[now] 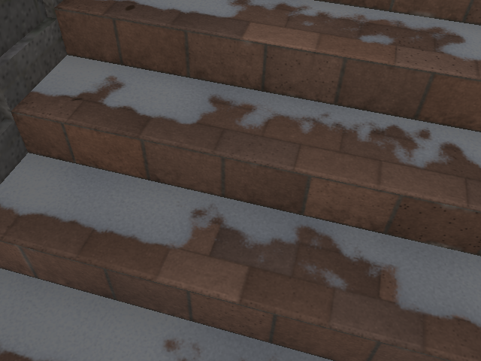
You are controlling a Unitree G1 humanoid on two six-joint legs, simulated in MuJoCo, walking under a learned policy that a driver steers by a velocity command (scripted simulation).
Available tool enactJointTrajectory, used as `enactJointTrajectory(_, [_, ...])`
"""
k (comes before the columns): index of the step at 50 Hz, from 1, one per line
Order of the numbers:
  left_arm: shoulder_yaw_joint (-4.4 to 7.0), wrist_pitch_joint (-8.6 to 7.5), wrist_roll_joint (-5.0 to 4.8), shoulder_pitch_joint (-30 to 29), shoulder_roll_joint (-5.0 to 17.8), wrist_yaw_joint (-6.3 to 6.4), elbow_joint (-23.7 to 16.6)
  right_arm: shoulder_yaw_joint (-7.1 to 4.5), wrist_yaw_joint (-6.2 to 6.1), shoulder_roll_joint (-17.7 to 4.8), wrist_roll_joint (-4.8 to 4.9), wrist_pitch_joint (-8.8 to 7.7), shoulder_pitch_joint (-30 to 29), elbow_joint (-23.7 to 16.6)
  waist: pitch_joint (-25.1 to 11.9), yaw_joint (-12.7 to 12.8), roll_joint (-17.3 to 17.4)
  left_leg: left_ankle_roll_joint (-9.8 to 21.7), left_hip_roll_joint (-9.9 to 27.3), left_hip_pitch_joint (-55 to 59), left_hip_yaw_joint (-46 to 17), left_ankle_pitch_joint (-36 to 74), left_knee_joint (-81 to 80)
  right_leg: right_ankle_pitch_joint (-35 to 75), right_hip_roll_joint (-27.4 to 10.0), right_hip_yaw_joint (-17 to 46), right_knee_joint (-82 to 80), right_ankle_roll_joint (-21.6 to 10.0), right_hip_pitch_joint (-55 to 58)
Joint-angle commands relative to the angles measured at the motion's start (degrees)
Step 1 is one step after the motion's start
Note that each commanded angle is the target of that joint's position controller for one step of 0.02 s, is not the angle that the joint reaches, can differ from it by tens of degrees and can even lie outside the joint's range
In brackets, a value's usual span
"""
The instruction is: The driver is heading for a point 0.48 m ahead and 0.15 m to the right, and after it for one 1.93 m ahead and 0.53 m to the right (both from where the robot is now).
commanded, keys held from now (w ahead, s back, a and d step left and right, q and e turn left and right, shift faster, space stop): w+e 0.54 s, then w+q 0.20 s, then q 0.26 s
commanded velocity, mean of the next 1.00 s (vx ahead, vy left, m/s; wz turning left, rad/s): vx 0.36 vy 0.00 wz -0.19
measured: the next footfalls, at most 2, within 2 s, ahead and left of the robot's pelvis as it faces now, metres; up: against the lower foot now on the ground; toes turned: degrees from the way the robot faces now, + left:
right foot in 0.34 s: +0.05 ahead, -0.18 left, +0.00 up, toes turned -12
left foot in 0.66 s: +0.36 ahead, -0.11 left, +0.15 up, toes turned -17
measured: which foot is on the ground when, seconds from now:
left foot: down 0.00-0.34, up 0.36-0.64, down 0.66-1.00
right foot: down 0.00-0.00, up 0.02-0.32, down 0.34-0.72, up 0.74-1.00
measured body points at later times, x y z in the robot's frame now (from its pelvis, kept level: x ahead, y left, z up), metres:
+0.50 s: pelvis +0.12 -0.11 +0.00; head +0.10 -0.12 +0.45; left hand +0.02 +0.13 -0.14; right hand +0.26 -0.36 -0.11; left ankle +0.12 +0.02 -0.43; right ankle +0.01 -0.17 -0.73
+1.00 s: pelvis +0.34 -0.21 +0.16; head +0.34 -0.21 +0.61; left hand +0.62 -0.08 +0.09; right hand +0.21 -0.37 +0.01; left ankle +0.32 -0.09 -0.57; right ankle +0.43 -0.37 -0.33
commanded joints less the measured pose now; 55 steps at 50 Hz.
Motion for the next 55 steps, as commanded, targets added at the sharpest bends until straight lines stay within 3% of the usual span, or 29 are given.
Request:
enactJointTrajectory(1, [2.33,-0.99,0.34,-3.18,7.09,-0.01,-4.29,-5.37,-1.79,-15.59,-0.65,-0.57,-0.54,-3.17,-0.53,-3.21,8.13,11.77,15.26,9.59,-22.27,-28.32,-21.28,-5.07,2.97,0.92,5.87,-3.07,-12.42])
enactJointTrajectory(3, [2.46,-1.37,1.15,-2.87,7.19,1.76,-4.26,-5.13,-5.7,-14.69,-1.8,-2.5,4.22,-1.99,-2.47,-5.46,12.35,19.04,23.96,14.76,-34.63,-25.64,-25.24,-6.41,1.5,9.31,27.46,-4.96,-22.9])
enactJointTrajectory(5, [2.28,-0.78,1.31,-3.21,5.3,1.61,-3.86,-4.38,-7.58,-12.11,-2.81,-3.49,5.47,-1.65,-4.87,-5.86,8.73,19.39,24.0,18.36,-29.95,-16.65,-23.7,-9.59,2.85,14.2,58.52,-5.48,-34.3])
enactJointTrajectory(8, [1.4,0.19,1.8,2.58,2.26,-0.66,-1.45,-2.26,-5.49,-6.24,-3.37,-1.89,5.94,0.38,-2.12,-2.63,2.59,12.94,17.94,17.11,-11.64,-9.4,-23.78,-7.64,2.72,13.29,63.46,-7.44,-37.24])
enactJointTrajectory(11, [1.13,1.37,1.84,7.51,2.79,-3.27,-0.04,-2.56,-5.16,-9.98,-3.01,-2.39,-3.64,-2.82,-2.24,2.79,4.09,6.74,12.16,5.14,4.09,-1.68,-28.43,-9.46,-0.09,6.02,39.22,-5.67,-10.84])
enactJointTrajectory(13, [0.88,0.72,0.81,5.89,3.45,-4.27,0.25,-3.2,-4.47,-12.97,-3.88,-2.12,-7.21,-4.98,-0.89,2.53,5.63,7.19,12.61,2.77,6.81,-1.85,-25.27,-4.47,0.57,6.01,20.47,-3.73,0.39])
enactJointTrajectory(15, [1.17,-1.01,0.3,18.6,3.66,-3.27,4.8,-3.87,-2.52,-16.63,-4.95,-0.83,-11.58,-5.48,0.15,7.59,5.99,8.8,16.44,0.3,4.44,3.79,-16.19,9.62,3.81,3.92,4.5,-3.6,13.56])
enactJointTrajectory(16, [2.5,-2.06,0.9,25.07,5.85,-2.36,8.09,-3.6,-1.16,-15.5,-5.42,0.06,-10.61,-3.92,-0.05,9.4,2.36,8.69,14.73,2.4,5.65,8.54,-4.95,12.69,6.3,2.59,-8.22,-4.42,17.81])
enactJointTrajectory(17, [4.02,-2.85,2.9,26.13,10.06,-1.01,10.09,-2.23,0.66,-8.24,-5.81,0.83,-1.14,-0.13,-0.92,6.14,-5.48,7.58,9.81,1.3,8.31,10.47,12.24,18.11,6.34,6.15,-14.22,-6.6,20.43])
enactJointTrajectory(18, [5.83,-2.97,2.3,33.01,19.85,1.0,10.6,0.06,3.14,0.73,-6.03,0.85,8.8,-0.71,-7.01,0.36,-17.9,1.92,-0.75,-15.4,6.8,-9.68,33.42,60.41,-7.24,32.83,-9.49,-22.64,31.84])
enactJointTrajectory(19, [5.48,-2.97,3.0,41.78,18.43,-0.23,13.14,0.23,3.07,-0.72,-3.33,-0.86,6.81,-2.0,-7.79,5.93,-17.26,0.91,-7.1,-33.31,-2.13,-17.56,55.04,59.32,-13.19,45.2,-11.9,-26.9,42.7])
enactJointTrajectory(20, [4.13,-2.46,4.27,43.56,12.31,-1.5,16.95,0.16,2.6,-1.11,-1.91,-2.1,-3.09,-4.06,0.56,9.7,-18.54,4.14,-7.58,-52.16,-7.95,-18.76,78.46,28.18,-13.78,50.94,-13.37,-25.72,38.49])
enactJointTrajectory(21, [2.3,-1.33,4.86,40.79,7.14,-1.89,17.98,-0.16,0.73,-4.01,-1.74,-2.87,-10.52,-5.41,7.11,10.61,-11.62,7.9,-5.8,-65.58,-9.68,-16.48,93.92,15.22,-13.32,46.79,-10.69,-21.93,34.53])
enactJointTrajectory(23, [-1.52,1.87,6.64,33.51,-1.28,-2.53,18.83,2.17,-0.27,-2.19,-3.99,-2.68,-13.42,-8.4,7.4,4.07,-1.17,15.34,-0.77,-70.47,-10.33,-5.33,97.05,3.87,-11.62,40.61,-9.79,-17.83,21.44])
enactJointTrajectory(25, [-2.96,2.55,7.5,22.51,-3.4,-2.39,15.22,3.42,-0.11,-0.87,-3.23,-1.63,-13.0,-11.59,6.01,-0.88,-2.76,16.05,0.63,-56.38,-5.26,-2.43,90.34,5.91,-7.64,33.7,-17.52,-18.17,0.27])
enactJointTrajectory(28, [-2.19,-0.14,6.25,14.38,2.55,-0.69,11.04,3.27,-0.11,-4.45,-0.71,1.33,-19.73,-16.24,3.5,-1.58,-0.85,11.68,2.93,-36.52,0.18,7.98,60.7,2.02,-1.48,23.51,-27.38,-15.74,-16.22])
enactJointTrajectory(30, [-2.1,-1.51,2.32,17.61,7.09,-1.58,9.84,4.6,1.61,-0.6,-1.57,4.17,-25.66,-19.08,1.78,-4.52,-8.65,4.32,-3.44,-8.5,11.05,-3.51,52.35,43.61,-4.41,20.98,-36.07,-20.08,-27.38])
enactJointTrajectory(32, [-0.13,-3.19,0.32,24.47,13.48,-3.25,11.46,3.32,2.79,-4.03,-1.7,5.79,-16.47,-14.5,-1.14,-4.51,-9.96,3.77,-6.72,-18.45,13.09,-4.36,37.36,91.22,-6.43,14.78,-22.33,-18.46,3.95])
enactJointTrajectory(34, [1.7,-2.28,3.06,29.69,14.09,-5.5,14.61,1.96,1.25,-7.19,-1.09,5.77,-5.81,-11.49,-8.54,-3.8,-10.27,7.42,-8.42,-14.61,8.69,-3.19,23.9,115.21,-8.59,11.77,-7.46,-17.5,22.42])
enactJointTrajectory(35, [1.35,-1.37,7.99,33.43,9.6,-6.86,14.31,0.98,0.56,-8.51,-0.22,5.67,5.53,-6.97,-19.12,-4.09,-2.19,13.38,-7.19,8.36,-4.89,3.75,20.72,114.92,-6.93,14.99,6.26,-15.56,9.22])
enactJointTrajectory(36, [0.88,-0.3,9.39,30.14,6.62,-7.73,11.88,-0.32,-0.7,-11.84,0.55,5.66,17.23,-1.18,-23.09,-7.25,6.14,19.27,-1.33,22.45,-25.0,-5.54,4.9,91.75,-1.63,17.96,19.21,-14.44,-5.28])
enactJointTrajectory(37, [2.03,1.86,5.74,20.35,4.69,-8.04,12.82,-0.4,-1.09,-10.84,-3.33,5.76,27.26,1.86,-9.64,-13.74,17.41,25.23,7.49,17.04,-50.33,-14.51,-14.97,23.77,14.0,19.23,57.66,-9.49,-25.65])
enactJointTrajectory(38, [1.55,1.44,3.06,16.8,1.84,-6.97,9.22,-1.11,-1.39,-10.78,-4.22,3.73,25.73,3.57,-2.89,-10.34,9.32,22.19,9.43,13.37,-54.9,-18.59,-15.44,22.31,14.69,28.28,80.02,-12.37,-40.24])
enactJointTrajectory(41, [-0.63,1.15,2.63,6.79,0.53,-2.14,0.87,1.7,1.04,3.27,-2.48,-0.81,7.79,8.46,-4.24,2.46,-6.95,16.37,7.43,8.28,-27.89,24.39,-9.14,14.69,11.1,26.16,81.62,-15.73,-50.53])
enactJointTrajectory(43, [-2.54,2.24,3.05,6.26,-1.72,-0.04,-1.83,3.14,1.28,7.33,-2.86,-1.89,3.34,9.49,-4.53,7.38,-1.5,11.7,3.25,2.76,-12.43,28.96,-11.74,5.18,4.48,16.0,75.45,-13.15,-49.52])
enactJointTrajectory(45, [-3.65,2.42,0.25,0.11,-2.81,0.22,-4.48,2.18,0.58,1.74,-4.64,-2.06,7.45,8.36,-4.38,5.17,8.08,11.74,0.37,-5.95,-10.14,28.18,-16.48,-7.79,5.42,8.11,81.54,-9.55,-44.11])
enactJointTrajectory(48, [-4.3,1.22,1.39,-13.16,2.17,1.81,-10.52,0.97,-0.53,-5.22,-6.64,-2.63,19.79,10.96,-6.7,-0.66,-0.72,10.78,2.75,2.27,-16.89,22.84,-15.97,-3.03,3.07,8.43,68.4,-6.7,-51.32])
enactJointTrajectory(52, [-4.25,3.43,3.02,-17.97,0.4,1.41,-13.26,-0.18,1.97,-10.11,-1.74,-2.74,15.31,2.83,-1.22,0.86,10.02,12.09,6.59,-9.48,-19.65,20.19,-26.23,-14.41,4.09,0.64,50.79,-3.61,-28.4])
enactJointTrajectory(55, [-1.15,2.41,0.61,-9.3,6.91,2.1,-12.26,-3.11,1.54,-17.19,0.33,-4.77,11.63,-0.71,-7.05,6.11,8.49,11.87,8.35,3.19,-18.03,71.19,-17.67,-1.42,9.75,0.5,29.43,-4.62,-13.48])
